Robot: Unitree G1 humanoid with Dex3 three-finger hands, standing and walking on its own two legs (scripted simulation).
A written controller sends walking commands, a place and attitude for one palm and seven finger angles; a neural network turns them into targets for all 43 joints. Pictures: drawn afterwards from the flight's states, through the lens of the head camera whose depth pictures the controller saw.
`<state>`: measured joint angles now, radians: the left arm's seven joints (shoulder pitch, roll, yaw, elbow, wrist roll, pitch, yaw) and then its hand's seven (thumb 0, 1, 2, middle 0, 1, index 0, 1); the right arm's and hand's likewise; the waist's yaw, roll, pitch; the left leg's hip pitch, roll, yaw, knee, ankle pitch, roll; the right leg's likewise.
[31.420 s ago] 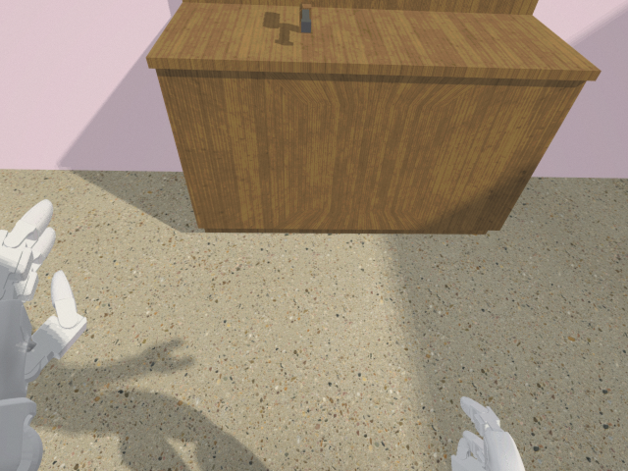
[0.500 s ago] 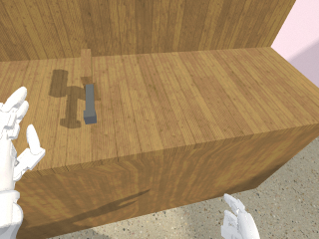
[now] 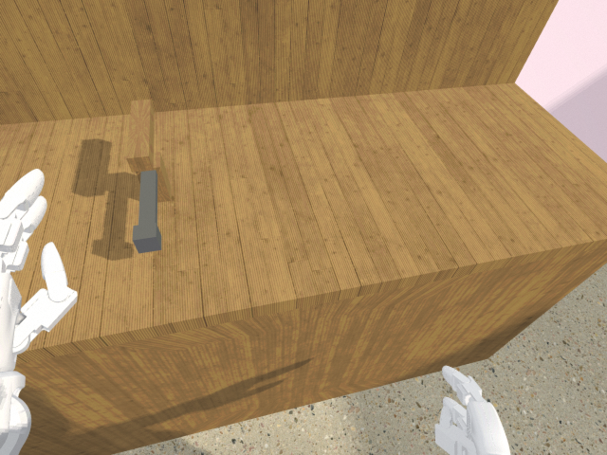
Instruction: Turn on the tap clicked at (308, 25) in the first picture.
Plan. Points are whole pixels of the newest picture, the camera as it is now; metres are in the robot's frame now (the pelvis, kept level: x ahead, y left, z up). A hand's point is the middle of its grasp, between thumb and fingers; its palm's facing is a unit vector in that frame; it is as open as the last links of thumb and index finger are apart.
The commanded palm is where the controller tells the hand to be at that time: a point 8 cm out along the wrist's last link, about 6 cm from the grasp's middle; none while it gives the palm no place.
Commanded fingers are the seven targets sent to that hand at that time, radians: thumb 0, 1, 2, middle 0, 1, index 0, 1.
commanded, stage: come to a stop and stand still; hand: left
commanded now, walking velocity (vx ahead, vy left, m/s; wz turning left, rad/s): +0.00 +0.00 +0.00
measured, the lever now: (147, 238) +0.34 +0.24 +0.09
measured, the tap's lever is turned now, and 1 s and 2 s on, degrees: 0 0 0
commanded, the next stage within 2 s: look again from close up in 0.98 s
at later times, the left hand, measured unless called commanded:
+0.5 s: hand (49, 256) +0.25 +0.27 +0.18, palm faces +0.45 -0.78 -0.43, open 7.4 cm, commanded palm +0.16 +0.26 +0.17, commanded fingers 0.00 0.90 0.90 -0.20 -0.30 -0.20 -0.30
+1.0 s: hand (55, 306) +0.21 +0.25 +0.16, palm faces +0.41 -0.85 -0.32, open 7.4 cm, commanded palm +0.15 +0.29 +0.17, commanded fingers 0.00 0.90 0.90 -0.20 -0.30 -0.20 -0.30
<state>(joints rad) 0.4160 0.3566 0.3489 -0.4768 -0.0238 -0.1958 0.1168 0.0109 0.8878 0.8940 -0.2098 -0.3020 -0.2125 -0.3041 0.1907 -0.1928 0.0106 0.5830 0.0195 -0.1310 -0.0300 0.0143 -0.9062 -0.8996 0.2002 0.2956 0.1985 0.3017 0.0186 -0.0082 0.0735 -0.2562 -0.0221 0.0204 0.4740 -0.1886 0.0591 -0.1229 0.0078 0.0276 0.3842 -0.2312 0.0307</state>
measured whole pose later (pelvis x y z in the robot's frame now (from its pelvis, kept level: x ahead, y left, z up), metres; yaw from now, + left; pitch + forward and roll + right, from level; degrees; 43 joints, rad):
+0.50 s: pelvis +0.00 -0.01 +0.00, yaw -1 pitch +0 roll -2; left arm 0.21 0.47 0.43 -0.34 -0.01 -0.23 0.08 0.01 0.88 0.89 -0.22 -0.30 -0.22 -0.31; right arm 0.18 -0.19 0.01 0.60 0.01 -0.13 -0.03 0.01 -0.91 -0.90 0.20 0.30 0.20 0.30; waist 0.07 -0.02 0.08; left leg -0.29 0.00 0.02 0.48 -0.19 0.04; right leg -0.16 0.03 0.03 0.41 -0.24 0.01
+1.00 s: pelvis -0.01 +0.01 +0.00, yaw +0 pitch -2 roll -2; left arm 0.36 0.32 0.34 -0.42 -0.01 -0.23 0.11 0.01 0.89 0.89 -0.21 -0.30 -0.21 -0.30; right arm 0.21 -0.19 0.02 0.60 0.01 -0.16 -0.03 0.02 -0.91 -0.90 0.20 0.30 0.20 0.30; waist 0.03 -0.01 0.05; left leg -0.28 -0.02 0.03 0.48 -0.17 0.07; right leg -0.15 0.01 0.04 0.40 -0.22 0.04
